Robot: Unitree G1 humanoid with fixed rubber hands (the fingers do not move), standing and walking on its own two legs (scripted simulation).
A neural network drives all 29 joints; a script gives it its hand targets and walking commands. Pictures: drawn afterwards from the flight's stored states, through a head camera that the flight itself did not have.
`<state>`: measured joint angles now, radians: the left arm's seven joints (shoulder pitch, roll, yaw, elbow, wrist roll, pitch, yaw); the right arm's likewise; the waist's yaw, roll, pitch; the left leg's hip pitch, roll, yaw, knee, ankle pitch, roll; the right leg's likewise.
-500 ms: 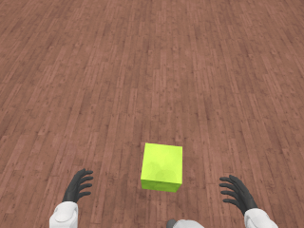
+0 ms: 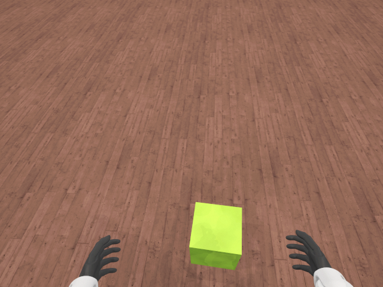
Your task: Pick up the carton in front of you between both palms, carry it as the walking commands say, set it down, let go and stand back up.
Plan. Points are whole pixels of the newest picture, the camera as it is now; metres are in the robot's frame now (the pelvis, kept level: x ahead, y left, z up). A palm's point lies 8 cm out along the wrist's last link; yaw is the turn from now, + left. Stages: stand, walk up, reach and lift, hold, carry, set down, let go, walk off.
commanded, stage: let go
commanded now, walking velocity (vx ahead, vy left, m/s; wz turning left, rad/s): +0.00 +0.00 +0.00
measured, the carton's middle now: (215, 236) +0.43 -0.08 -0.65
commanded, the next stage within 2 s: stand in 0.04 s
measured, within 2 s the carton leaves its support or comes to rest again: neither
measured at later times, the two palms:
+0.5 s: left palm out of the picture +0.13 +0.28 -0.08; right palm (341, 277) +0.15 -0.30 -0.11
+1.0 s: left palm out of the picture +0.10 +0.28 -0.08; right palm out of the picture +0.12 -0.32 -0.11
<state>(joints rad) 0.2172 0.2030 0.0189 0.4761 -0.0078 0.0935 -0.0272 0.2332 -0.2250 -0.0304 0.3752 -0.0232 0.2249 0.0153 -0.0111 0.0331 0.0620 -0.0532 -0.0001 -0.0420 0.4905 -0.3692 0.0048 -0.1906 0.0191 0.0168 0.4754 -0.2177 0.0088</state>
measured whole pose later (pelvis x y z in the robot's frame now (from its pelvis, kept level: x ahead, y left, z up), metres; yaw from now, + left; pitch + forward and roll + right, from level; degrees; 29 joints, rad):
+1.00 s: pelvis +0.01 -0.03 +0.00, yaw +2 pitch -2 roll +0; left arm 0.13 0.34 0.04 0.93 0.02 0.00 0.01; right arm 0.20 -0.37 -0.01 0.87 -0.03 -0.01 -0.03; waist 0.01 0.04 0.02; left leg -0.05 0.01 -0.09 0.40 -0.32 -0.03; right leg -0.21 0.02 -0.03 0.46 -0.23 -0.03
